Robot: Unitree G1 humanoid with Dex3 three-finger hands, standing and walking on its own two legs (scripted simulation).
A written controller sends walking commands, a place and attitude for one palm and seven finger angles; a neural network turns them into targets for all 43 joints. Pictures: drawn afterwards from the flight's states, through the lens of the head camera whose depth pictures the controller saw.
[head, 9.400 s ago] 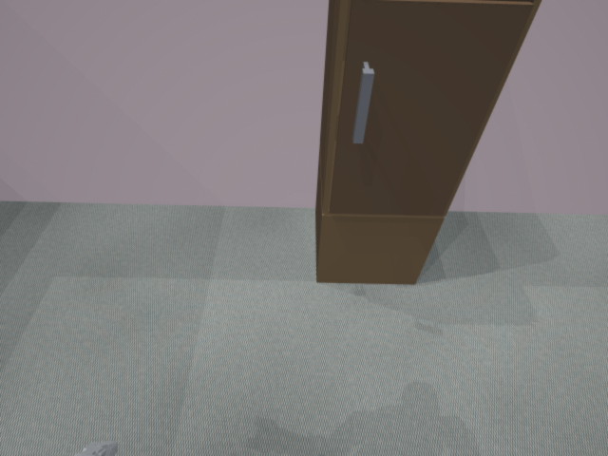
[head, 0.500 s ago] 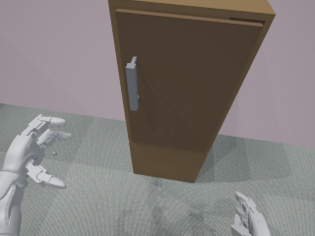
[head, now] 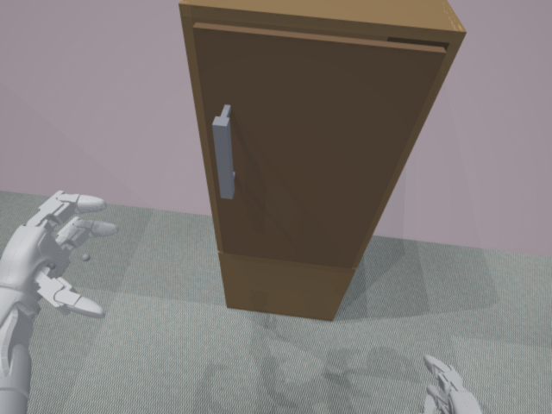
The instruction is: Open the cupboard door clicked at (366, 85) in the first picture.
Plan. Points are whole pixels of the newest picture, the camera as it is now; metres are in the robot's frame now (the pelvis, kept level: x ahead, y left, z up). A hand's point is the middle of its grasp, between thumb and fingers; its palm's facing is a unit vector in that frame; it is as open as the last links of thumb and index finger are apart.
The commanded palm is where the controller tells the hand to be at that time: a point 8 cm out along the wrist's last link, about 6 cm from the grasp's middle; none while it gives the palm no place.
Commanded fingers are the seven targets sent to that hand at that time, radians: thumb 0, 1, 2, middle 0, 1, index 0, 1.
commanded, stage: raise the hand with hooked fingers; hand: left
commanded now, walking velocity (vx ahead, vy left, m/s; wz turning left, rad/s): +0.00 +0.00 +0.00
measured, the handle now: (227, 154) +0.53 +0.13 +0.07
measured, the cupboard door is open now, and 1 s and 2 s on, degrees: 0 0 0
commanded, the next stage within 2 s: move the hooked fingers beside the handle in 0.14 s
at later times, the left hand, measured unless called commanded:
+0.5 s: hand (112, 240) +0.32 +0.25 +0.09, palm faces -0.05 -1.00 -0.03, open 14.0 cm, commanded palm +0.30 +0.30 +0.09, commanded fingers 0.00 -0.50 0.30 -0.30 -1.20 -0.30 -1.20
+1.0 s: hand (138, 211) +0.37 +0.23 +0.08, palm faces -0.06 -1.00 -0.01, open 14.0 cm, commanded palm +0.36 +0.28 +0.08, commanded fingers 0.00 -0.50 0.30 -0.30 -1.20 -0.30 -1.20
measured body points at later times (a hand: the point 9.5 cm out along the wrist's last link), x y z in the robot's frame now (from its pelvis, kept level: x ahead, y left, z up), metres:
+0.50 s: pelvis +0.00 -0.02 +0.00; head +0.03 -0.01 +0.45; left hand +0.31 +0.30 +0.09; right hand +0.15 -0.26 -0.08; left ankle +0.01 +0.04 -0.71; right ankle +0.01 -0.11 -0.71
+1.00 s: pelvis +0.01 -0.02 +0.00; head +0.06 -0.01 +0.44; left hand +0.37 +0.29 +0.09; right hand +0.12 -0.29 -0.10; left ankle +0.01 +0.04 -0.71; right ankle +0.01 -0.11 -0.71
